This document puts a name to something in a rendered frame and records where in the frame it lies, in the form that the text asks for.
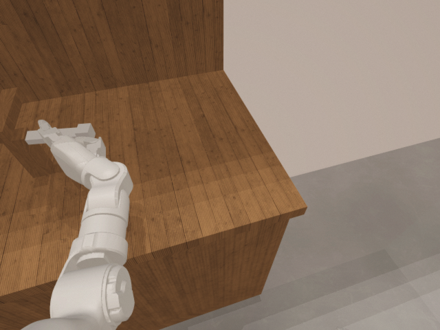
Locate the left robot hand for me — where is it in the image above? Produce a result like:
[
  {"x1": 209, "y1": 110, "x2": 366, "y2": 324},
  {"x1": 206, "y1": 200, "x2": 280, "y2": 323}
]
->
[{"x1": 37, "y1": 120, "x2": 106, "y2": 184}]

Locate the robot left forearm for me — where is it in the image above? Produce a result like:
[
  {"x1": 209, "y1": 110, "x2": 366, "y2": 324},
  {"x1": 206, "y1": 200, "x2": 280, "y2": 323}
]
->
[{"x1": 50, "y1": 156, "x2": 133, "y2": 318}]

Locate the counter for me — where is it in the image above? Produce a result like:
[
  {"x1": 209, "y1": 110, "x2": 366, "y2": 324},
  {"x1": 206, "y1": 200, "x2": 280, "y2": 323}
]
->
[{"x1": 0, "y1": 0, "x2": 307, "y2": 330}]

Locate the left robot upper arm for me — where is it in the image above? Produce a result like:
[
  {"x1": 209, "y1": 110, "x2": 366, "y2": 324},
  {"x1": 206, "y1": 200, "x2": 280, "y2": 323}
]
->
[{"x1": 21, "y1": 263, "x2": 135, "y2": 330}]

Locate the tap lever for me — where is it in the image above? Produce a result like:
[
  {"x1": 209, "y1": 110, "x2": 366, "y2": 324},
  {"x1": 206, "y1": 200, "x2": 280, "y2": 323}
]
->
[{"x1": 25, "y1": 123, "x2": 96, "y2": 144}]

